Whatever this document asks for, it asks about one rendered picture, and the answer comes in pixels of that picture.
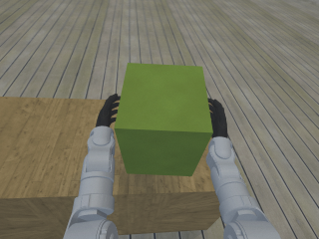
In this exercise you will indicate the left robot forearm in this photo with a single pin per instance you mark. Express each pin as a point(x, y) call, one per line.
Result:
point(95, 200)

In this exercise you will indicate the robot right hand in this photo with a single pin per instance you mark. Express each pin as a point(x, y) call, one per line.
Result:
point(218, 119)

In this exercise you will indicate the robot left hand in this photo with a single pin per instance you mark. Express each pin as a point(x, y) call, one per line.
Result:
point(106, 113)

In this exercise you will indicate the right robot forearm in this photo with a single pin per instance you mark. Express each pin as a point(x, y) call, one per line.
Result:
point(235, 202)

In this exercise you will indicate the robot left upper arm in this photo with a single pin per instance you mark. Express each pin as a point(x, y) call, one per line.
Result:
point(96, 229)

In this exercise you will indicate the carton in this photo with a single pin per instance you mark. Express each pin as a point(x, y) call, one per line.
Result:
point(163, 123)

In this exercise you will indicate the robot right upper arm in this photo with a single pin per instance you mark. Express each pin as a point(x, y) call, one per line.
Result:
point(249, 229)

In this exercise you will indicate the pedestal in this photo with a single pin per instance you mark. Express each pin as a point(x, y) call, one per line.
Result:
point(43, 144)

